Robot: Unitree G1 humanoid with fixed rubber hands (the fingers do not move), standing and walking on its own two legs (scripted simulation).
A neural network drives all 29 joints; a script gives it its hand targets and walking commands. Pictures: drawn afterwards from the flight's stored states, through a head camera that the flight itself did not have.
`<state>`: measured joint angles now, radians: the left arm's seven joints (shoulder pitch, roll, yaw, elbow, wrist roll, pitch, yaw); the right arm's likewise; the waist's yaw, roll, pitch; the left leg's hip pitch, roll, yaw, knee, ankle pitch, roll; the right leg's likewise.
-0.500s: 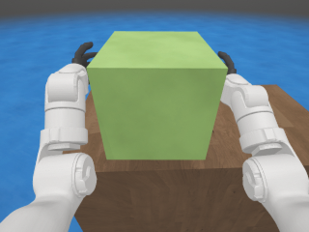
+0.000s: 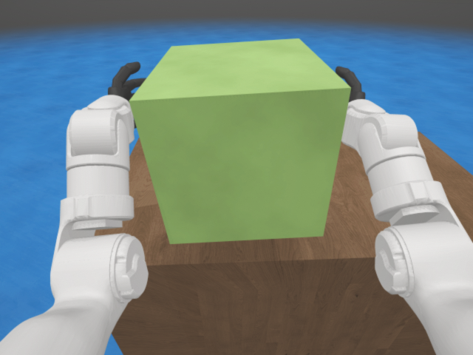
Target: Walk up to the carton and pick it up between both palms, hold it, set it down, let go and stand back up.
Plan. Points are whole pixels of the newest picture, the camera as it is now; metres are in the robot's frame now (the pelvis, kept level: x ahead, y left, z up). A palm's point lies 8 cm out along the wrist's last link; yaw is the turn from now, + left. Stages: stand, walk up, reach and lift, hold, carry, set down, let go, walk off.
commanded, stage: reach and lift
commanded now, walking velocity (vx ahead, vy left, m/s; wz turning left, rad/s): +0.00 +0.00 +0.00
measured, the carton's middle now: (240, 132) +0.45 -0.01 +0.24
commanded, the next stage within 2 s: hold in 0.18 s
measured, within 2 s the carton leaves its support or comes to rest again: neither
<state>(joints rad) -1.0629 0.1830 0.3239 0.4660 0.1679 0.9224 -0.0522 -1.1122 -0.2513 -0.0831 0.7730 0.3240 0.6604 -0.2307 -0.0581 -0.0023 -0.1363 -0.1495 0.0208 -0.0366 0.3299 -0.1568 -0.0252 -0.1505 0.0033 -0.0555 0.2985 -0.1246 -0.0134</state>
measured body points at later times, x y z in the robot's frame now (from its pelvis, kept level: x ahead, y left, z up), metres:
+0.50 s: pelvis +0.00 +0.00 +0.00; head -0.08 +0.01 +0.44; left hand +0.39 +0.17 +0.33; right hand +0.39 -0.18 +0.32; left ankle +0.01 +0.13 -0.75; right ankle +0.02 -0.11 -0.75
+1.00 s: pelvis +0.00 +0.00 +0.00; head -0.08 +0.01 +0.44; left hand +0.39 +0.17 +0.33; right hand +0.39 -0.18 +0.32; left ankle +0.01 +0.13 -0.75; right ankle +0.02 -0.11 -0.75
